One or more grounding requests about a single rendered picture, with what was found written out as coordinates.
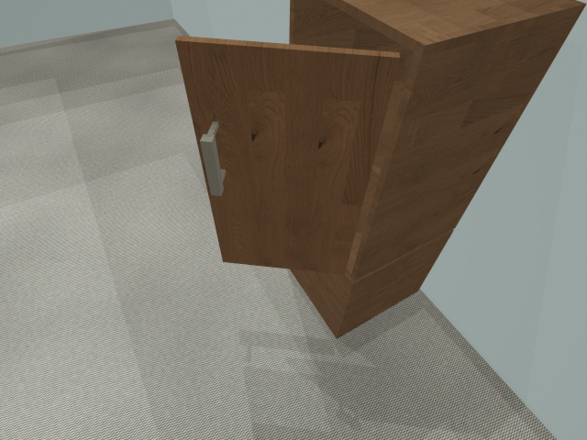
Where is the cupboard door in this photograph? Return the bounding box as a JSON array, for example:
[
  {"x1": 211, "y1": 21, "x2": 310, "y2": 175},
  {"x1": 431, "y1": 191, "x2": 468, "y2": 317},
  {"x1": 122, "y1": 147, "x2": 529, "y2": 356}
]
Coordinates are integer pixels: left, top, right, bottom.
[{"x1": 175, "y1": 36, "x2": 400, "y2": 275}]

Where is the handle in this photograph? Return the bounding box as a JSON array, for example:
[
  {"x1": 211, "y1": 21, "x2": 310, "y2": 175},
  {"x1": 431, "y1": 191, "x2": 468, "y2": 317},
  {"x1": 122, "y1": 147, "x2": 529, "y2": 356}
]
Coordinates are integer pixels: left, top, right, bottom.
[{"x1": 200, "y1": 122, "x2": 226, "y2": 196}]

